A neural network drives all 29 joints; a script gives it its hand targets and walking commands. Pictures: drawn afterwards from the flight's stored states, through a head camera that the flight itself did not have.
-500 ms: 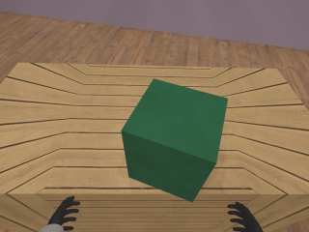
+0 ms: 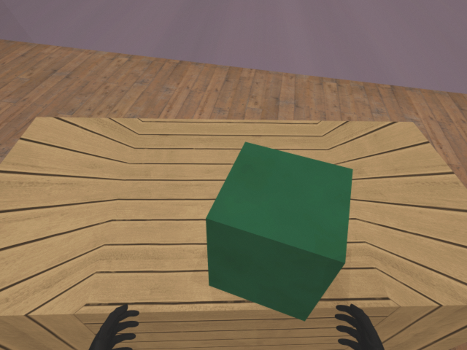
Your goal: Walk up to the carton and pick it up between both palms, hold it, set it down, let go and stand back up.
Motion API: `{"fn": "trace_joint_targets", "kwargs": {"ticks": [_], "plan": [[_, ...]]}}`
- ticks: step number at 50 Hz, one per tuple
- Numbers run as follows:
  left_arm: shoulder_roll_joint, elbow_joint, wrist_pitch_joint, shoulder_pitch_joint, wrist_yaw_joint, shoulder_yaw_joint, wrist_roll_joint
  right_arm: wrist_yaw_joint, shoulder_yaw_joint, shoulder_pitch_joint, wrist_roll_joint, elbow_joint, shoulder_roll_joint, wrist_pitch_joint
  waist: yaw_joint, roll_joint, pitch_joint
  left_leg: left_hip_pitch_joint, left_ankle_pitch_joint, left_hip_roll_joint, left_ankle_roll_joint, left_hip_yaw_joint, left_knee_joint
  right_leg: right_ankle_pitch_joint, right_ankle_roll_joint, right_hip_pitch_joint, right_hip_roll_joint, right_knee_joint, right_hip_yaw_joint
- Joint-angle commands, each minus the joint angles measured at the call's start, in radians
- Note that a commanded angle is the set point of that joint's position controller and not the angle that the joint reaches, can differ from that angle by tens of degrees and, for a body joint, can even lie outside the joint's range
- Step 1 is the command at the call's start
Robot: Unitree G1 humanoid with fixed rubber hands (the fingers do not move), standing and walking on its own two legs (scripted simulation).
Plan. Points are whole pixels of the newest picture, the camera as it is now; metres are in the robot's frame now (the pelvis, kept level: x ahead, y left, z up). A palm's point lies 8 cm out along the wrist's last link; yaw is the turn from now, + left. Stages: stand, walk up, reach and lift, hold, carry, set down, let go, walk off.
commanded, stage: reach and lift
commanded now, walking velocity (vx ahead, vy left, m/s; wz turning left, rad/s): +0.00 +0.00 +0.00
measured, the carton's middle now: (275, 231) +0.37 -0.05 -0.02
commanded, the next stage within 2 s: none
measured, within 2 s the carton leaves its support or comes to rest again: neither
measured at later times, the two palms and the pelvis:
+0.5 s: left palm out of the picture +0.15 +0.24 -0.05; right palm out of the picture +0.15 -0.20 -0.04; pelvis +0.00 -0.01 +0.00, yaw +0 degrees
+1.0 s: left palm (87, 349) +0.15 +0.24 -0.02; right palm out of the picture +0.13 -0.17 -0.02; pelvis +0.00 +0.01 +0.00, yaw +1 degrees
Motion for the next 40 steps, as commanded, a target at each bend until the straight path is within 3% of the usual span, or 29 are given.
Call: {"fn": "trace_joint_targets", "kwargs": {"ticks": [1, 4, 8, 16, 21, 28, 30, 32, 35, 37, 40], "plan": [[0.092, -0.214, -0.067, -0.065, 0.011, -0.001, -0.028, -0.008, -0.08, 0.007, 0.008, -0.154, -0.158, -0.057, -0.031, 0.136, -0.088, -0.057, 0.294, -0.028, -0.078, 0.066, -0.084, 0.082, -0.076, 0.067, 0.096, -0.052, -0.1], [0.104, -0.242, -0.105, -0.052, -0.002, -0.023, -0.065, -0.014, -0.078, 0.016, 0.012, -0.23, -0.15, -0.075, -0.035, 0.109, -0.097, -0.049, 0.313, -0.026, -0.076, 0.065, -0.073, 0.11, -0.074, 0.067, 0.088, -0.052, -0.096], [0.139, -0.153, -0.14, -0.023, -0.03, -0.012, -0.103, -0.03, -0.06, 0.036, 0.018, -0.302, -0.112, -0.076, -0.02, 0.049, -0.066, -0.089, 0.255, -0.03, -0.047, 0.065, -0.072, 0.119, -0.062, 0.079, 0.065, -0.051, -0.072], [0.182, -0.126, -0.229, 0.042, -0.094, 0.034, -0.11, -0.067, 0.01, 0.126, 0.06, -0.337, -0.022, -0.077, 0.015, 0.054, -0.062, -0.07, 0.2, -0.039, -0.025, 0.075, -0.076, 0.137, -0.053, 0.093, 0.045, -0.053, -0.038], [0.211, -0.198, -0.284, 0.048, -0.125, 0.017, -0.138, -0.112, 0.027, 0.178, 0.077, -0.375, 0.016, -0.104, 0.002, 0.084, -0.039, -0.06, 0.155, -0.044, -0.031, 0.079, -0.067, 0.098, -0.057, 0.056, 0.036, -0.068, -0.025], [0.249, -0.328, -0.35, 0.044, -0.131, -0.021, -0.187, -0.148, -0.002, 0.233, 0.07, -0.437, 0.067, -0.148, -0.023, 0.14, -0.014, -0.089, 0.12, -0.036, -0.039, 0.064, -0.039, 0.027, -0.068, 0.024, 0.025, -0.055, -0.033], [0.255, -0.334, -0.349, 0.111, -0.136, -0.014, -0.187, -0.156, 0.017, 0.259, 0.068, -0.468, 0.076, -0.155, -0.003, 0.132, -0.019, -0.084, 0.155, -0.033, -0.038, 0.062, -0.029, 0.045, -0.066, 0.039, 0.031, -0.052, -0.04], [0.247, -0.345, -0.343, 0.118, -0.14, -0.023, -0.189, -0.165, 0.022, 0.27, 0.068, -0.475, 0.08, -0.157, -0.018, 0.136, -0.003, -0.091, 0.142, -0.028, -0.041, 0.055, -0.021, 0.026, -0.07, 0.035, 0.033, -0.051, -0.045], [0.258, -0.362, -0.337, 0.136, -0.147, -0.028, -0.197, -0.18, 0.037, 0.279, 0.062, -0.53, 0.102, -0.153, -0.006, 0.098, 0.033, -0.121, 0.08, -0.027, -0.028, 0.05, -0.026, -0.032, -0.066, 0.029, 0.035, -0.052, -0.057], [0.255, -0.405, -0.336, 0.135, -0.143, -0.017, -0.211, -0.186, 0.048, 0.294, 0.076, -0.565, 0.118, -0.149, 0.012, 0.11, 0.03, -0.144, 0.067, -0.014, -0.029, 0.045, -0.037, -0.048, -0.074, 0.04, 0.033, -0.049, -0.056], [0.251, -0.446, -0.347, 0.14, -0.129, -0.033, -0.221, -0.185, 0.042, 0.317, 0.069, -0.615, 0.132, -0.141, 0.006, 0.123, 0.027, -0.163, 0.048, 0.004, -0.019, 0.032, -0.05, -0.052, -0.08, 0.057, 0.036, -0.035, -0.06]]}}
